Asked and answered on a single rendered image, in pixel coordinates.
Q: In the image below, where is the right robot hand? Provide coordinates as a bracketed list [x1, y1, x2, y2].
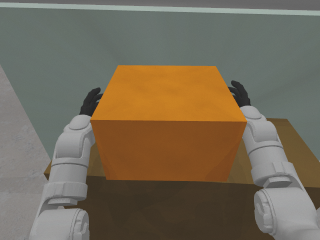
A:
[228, 80, 251, 108]

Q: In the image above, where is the left robot hand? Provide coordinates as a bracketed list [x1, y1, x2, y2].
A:
[79, 87, 103, 117]

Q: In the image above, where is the left robot forearm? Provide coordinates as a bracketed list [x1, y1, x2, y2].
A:
[28, 114, 96, 240]

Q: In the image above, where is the right robot upper arm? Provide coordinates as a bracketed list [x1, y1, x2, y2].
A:
[254, 187, 320, 240]

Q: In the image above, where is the right robot forearm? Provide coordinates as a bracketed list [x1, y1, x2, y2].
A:
[240, 105, 319, 226]

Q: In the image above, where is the left robot upper arm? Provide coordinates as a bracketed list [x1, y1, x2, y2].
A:
[30, 208, 90, 240]

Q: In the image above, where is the pedestal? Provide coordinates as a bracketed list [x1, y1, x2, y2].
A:
[43, 118, 320, 240]

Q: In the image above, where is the carton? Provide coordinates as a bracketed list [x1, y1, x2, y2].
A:
[90, 65, 247, 182]

